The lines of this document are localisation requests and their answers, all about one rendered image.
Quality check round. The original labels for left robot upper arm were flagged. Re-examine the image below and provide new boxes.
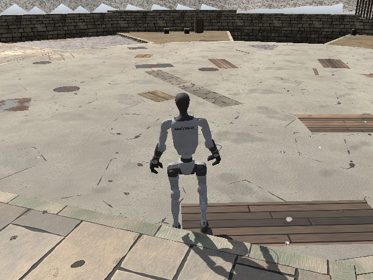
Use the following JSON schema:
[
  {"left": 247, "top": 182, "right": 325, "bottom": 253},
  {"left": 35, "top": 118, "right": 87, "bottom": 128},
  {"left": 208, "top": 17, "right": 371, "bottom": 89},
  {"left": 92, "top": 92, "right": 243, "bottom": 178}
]
[{"left": 157, "top": 119, "right": 172, "bottom": 152}]

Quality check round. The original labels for robot right hand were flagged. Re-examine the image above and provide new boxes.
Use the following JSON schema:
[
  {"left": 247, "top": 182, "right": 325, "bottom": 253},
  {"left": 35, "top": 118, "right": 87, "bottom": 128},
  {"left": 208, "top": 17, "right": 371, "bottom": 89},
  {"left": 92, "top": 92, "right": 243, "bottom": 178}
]
[{"left": 207, "top": 155, "right": 221, "bottom": 166}]

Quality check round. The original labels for left robot forearm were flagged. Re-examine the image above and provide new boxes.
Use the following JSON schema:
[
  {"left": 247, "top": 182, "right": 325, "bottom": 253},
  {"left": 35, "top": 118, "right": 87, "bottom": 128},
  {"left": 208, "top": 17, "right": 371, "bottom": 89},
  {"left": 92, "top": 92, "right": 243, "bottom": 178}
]
[{"left": 152, "top": 143, "right": 163, "bottom": 164}]

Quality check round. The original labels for robot head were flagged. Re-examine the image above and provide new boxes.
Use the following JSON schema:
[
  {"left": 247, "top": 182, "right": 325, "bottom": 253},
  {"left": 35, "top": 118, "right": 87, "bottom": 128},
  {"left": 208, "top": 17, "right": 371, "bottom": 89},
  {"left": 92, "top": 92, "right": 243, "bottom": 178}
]
[{"left": 174, "top": 93, "right": 194, "bottom": 121}]

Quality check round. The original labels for right robot forearm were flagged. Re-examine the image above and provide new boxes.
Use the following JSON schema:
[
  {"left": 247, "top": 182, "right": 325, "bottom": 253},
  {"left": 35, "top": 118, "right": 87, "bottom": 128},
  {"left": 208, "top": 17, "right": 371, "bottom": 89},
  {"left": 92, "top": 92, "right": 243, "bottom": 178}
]
[{"left": 208, "top": 139, "right": 219, "bottom": 157}]

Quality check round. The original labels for right robot upper arm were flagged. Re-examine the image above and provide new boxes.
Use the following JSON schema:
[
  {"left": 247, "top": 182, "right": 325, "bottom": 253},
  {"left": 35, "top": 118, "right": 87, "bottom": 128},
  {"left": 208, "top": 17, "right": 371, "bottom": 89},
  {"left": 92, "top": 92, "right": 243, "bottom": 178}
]
[{"left": 196, "top": 117, "right": 214, "bottom": 148}]

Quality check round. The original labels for right robot foot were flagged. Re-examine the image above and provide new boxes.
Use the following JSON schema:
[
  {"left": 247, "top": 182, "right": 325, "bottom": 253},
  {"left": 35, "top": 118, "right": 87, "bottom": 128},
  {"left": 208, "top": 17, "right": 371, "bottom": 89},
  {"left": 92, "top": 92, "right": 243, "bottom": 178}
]
[{"left": 200, "top": 220, "right": 209, "bottom": 233}]

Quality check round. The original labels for robot left hand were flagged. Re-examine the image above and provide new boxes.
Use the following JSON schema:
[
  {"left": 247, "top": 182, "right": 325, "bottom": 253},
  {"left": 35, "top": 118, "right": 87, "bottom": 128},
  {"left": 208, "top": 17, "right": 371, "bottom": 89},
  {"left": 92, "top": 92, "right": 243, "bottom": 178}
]
[{"left": 150, "top": 160, "right": 163, "bottom": 174}]

